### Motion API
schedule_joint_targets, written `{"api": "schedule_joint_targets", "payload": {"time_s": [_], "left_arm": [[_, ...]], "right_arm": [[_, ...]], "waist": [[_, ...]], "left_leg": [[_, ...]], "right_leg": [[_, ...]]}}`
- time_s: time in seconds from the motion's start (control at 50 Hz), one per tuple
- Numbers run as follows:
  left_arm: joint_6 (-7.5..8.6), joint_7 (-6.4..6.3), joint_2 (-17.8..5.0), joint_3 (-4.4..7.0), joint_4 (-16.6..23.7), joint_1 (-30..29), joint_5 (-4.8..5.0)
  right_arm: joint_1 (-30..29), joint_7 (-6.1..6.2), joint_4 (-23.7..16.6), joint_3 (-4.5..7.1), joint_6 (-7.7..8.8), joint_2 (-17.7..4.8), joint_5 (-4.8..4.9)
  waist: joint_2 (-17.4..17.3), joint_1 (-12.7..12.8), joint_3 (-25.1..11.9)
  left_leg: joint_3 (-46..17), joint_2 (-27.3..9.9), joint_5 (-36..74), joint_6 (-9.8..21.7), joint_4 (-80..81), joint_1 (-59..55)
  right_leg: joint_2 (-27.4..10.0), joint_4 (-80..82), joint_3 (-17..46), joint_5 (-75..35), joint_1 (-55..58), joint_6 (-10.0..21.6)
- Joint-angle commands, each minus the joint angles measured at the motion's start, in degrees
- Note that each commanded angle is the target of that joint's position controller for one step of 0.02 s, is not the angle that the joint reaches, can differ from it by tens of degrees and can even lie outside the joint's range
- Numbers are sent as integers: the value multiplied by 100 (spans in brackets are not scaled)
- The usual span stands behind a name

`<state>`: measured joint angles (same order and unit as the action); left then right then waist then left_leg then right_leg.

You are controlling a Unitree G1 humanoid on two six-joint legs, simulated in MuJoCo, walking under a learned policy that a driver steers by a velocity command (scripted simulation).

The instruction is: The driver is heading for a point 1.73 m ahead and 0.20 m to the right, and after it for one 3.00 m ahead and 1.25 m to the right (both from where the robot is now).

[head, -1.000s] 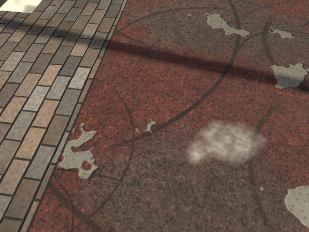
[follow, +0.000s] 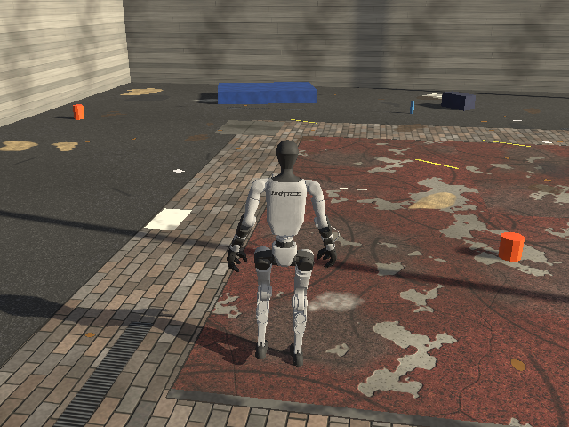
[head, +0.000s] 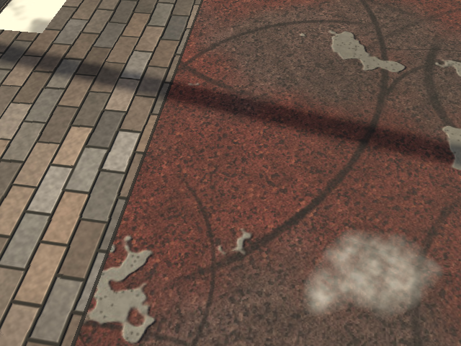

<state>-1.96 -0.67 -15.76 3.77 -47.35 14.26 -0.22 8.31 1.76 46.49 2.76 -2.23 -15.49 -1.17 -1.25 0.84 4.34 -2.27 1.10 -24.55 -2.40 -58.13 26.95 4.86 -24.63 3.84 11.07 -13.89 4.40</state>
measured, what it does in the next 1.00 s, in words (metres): walks ahead, turning right: left foot, then right foot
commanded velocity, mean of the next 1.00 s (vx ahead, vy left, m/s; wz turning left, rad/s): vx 0.22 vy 0.00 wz -0.32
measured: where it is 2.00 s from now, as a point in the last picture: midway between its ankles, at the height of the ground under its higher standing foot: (312, 260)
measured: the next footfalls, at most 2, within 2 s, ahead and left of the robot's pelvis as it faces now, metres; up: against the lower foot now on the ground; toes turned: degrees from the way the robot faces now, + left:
left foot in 0.26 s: +0.07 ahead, +0.13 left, +0.00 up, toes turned -14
right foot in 0.72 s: +0.07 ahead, -0.10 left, +0.00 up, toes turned -19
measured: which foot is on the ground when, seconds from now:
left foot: up 0.00-0.24, down 0.26-0.72, up 0.74-1.00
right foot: down 0.00-0.26, up 0.28-0.70, down 0.72-1.00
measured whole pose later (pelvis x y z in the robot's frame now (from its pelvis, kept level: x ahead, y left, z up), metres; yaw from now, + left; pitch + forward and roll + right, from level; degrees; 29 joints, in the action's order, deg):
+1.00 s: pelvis +0.15 -0.04 +0.00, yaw -19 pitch +1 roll -1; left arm 4.2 0.5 -13.1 1.3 -53.7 24.0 -0.6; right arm 11.2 -2.9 47.4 2.7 1.2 -16.0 -2.3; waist -3.0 1.3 0.7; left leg 1.9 -5.2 -9.2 0.7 -52.2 36.1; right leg 4.4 -10.3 -0.4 14.1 2.9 4.2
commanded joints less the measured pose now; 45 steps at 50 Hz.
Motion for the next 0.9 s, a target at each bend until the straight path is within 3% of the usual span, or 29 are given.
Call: {"api": "schedule_joint_targets", "payload": {"time_s": [0.02, 0.1, 0.16, 0.22, 0.24, 0.26, 0.28, 0.3, 0.32, 0.34, 0.38, 0.42, 0.46, 0.54, 0.62, 0.66, 0.68, 0.7, 0.72, 0.74, 0.76, 0.78, 0.8, 0.82, 0.86, 0.9], "left_arm": [[43, -15, -960, 253, 296, 238, -26], [-26, 20, -1044, 304, 404, 155, -79], [-64, 66, -1095, 338, 493, -25, -99], [-93, 92, -1073, 341, 586, -409, -42], [-88, 79, -960, 307, 637, -511, 11], [-64, 74, -540, 206, 686, -210, 24], [-53, 17, -517, 214, 725, 32, -17], [-71, 10, -956, 302, 655, -15, -173], [-89, 53, -1003, 349, 552, -25, -143], [-132, 103, -938, 349, 458, 78, -126], [-168, 254, -820, 291, 422, 132, -142], [-146, 348, -777, 244, 510, -175, -153], [-103, 372, -691, 198, 548, -432, -178], [30, 359, -521, 95, 498, -618, -211], [156, 375, -377, -41, 579, -976, -179], [230, 342, -350, -76, 538, -850, -144], [283, 310, -292, -95, 406, -508, -154], [346, 254, -371, -69, 193, 10, -180], [422, 181, -620, 4, -49, 744, -215], [466, 100, -1300, 149, -77, 1383, -263], [463, 77, -1508, 216, -143, 1334, -165], [466, 98, -1120, 110, -49, 871, -136], [498, 123, -800, 19, 28, 529, -117], [534, 124, -646, -27, 66, 358, -109], [625, 109, -513, -77, -8, 408, -89], [685, 112, -539, -71, -176, 671, -33]], "right_arm": [[120, 4, -338, 68, -10, -390, 33], [-98, 17, -514, 44, 8, -446, 58], [-14, 38, -588, 32, 79, -493, 94], [526, 86, -524, 20, 190, -486, 117], [741, 134, -481, 48, 244, -591, 71], [716, 189, -538, 130, 271, -1070, -29], [235, 151, -735, 221, 222, -1580, -36], [355, 102, -721, 185, 192, -1296, -65], [113, 75, -782, 64, 195, -865, -22], [-153, 61, -844, 15, 186, -683, -17], [69, 57, -813, 15, 224, -669, -58], [503, 10, -660, 57, 272, -741, -41], [868, -15, -483, 99, 360, -799, -24], [1143, -94, -225, 148, 526, -830, -24], [1273, -199, -26, 207, 548, -923, -45], [1301, -253, 62, 240, 514, -965, -12], [1201, -263, 81, 247, 488, -969, 47], [1166, -258, 93, 222, 479, -866, 61], [1034, -257, 14, 121, 500, -553, 30], [739, -303, -345, -51, 542, 3, 54], [587, -258, -376, 88, 519, -539, -59], [645, -296, -293, 157, 507, -727, -56], [774, -367, -182, 142, 527, -650, -12], [847, -401, -107, 142, 531, -613, -2], [877, -443, 0, 120, 474, -534, -111], [638, -460, -84, 98, 439, -436, -130]], "waist": [[667, 32, -722], [854, 131, -702], [956, 105, -718], [952, -223, -734], [756, -340, -698], [-374, -121, -731], [-1340, 49, -567], [-822, 4, -556], [-442, 129, -382], [-388, 238, -239], [-824, 84, -430], [-836, -168, -354], [-702, -325, -213], [-651, -389, -148], [-767, -443, -35], [-703, -304, 23], [-551, -67, -2], [-310, 169, -143], [233, 492, -510], [1645, 757, -860], [1273, 665, -256], [720, 356, 134], [668, 155, 219], [686, 26, 184], [717, -48, 20], [644, -60, -16]], "left_leg": [[37, 11, 84, -128, 423, 229], [-23, 61, 142, -74, 1039, -61], [-50, 169, 64, 27, 1596, -467], [-39, 265, 588, 180, 3064, -1441], [-218, 28, 990, 251, 3942, -1990], [-1455, -1270, 642, 536, 4623, -2430], [-2796, -2390, 1420, 1249, 4768, -2073], [-2577, -2497, 1913, 1624, 4574, -1677], [-1960, -2098, 2096, 1552, 4488, -1465], [-1310, -1678, 2239, 1358, 4417, -1378], [-915, -1240, 1114, 1170, 4564, -1863], [-1072, -1272, 159, 1229, 4791, -2271], [-1210, -1411, -102, 1297, 4925, -2638], [-1045, -1508, 72, 1361, 5038, -2775], [-763, -1486, 98, 1425, 4997, -2091], [-675, -1481, 256, 1423, 4845, -1622], [-530, -1401, 372, 1357, 4580, -1242], [-349, -1237, 528, 1243, 4091, -745], [45, -918, 458, 1043, 3155, -104], [812, -173, -374, 701, 1216, 1094], [427, -61, -723, 746, 266, 1732], [84, -392, -249, 808, -103, 1778], [36, -506, 226, 785, -81, 1644], [85, -601, 570, 716, 14, 1471], [245, -622, 987, 547, -55, 1262], [351, -637, 1219, 407, -62, 1401]], "right_leg": [[-1374, 487, 1459, -2540, 772, 1002], [-1301, 496, 1849, -1663, 502, 919], [-1265, 388, 2186, -1693, 367, 814], [-1041, 110, 2395, -1597, 44, 453], [-784, -141, 2281, -907, -343, 157], [-195, -1141, 1523, 731, -936, -193], [676, -2207, 331, 2292, -1710, -383], [130, -3268, 316, 2285, -1530, -413], [34, -3647, 354, 1927, -1442, -412], [-13, -3935, 266, 1588, -1409, -461], [-59, -4056, 161, 1093, -1676, -518], [-48, -3767, 163, 967, -1999, -565], [-42, -3307, 267, 873, -2226, -579], [-210, -2320, 99, 821, -1982, -519], [-379, -1186, -527, 1164, -1024, -342], [-312, -510, -746, 874, -271, -175], [-248, 25, -858, 370, 423, -83], [-169, 294, -793, 320, 1295, -20], [-704, 530, -66, 748, 2330, 70], [-2339, 1445, 2384, 2645, 3045, 524], [-2791, 1750, 3313, 2882, 2272, 994], [-2484, 1634, 2737, 2686, 1954, 980], [-2154, 1692, 2203, 2113, 1678, 826], [-1890, 1793, 1710, 1435, 1590, 682], [-1596, 1795, 1064, -25, 1558, 615], [-1563, 1733, 730, -1211, 1591, 691]]}}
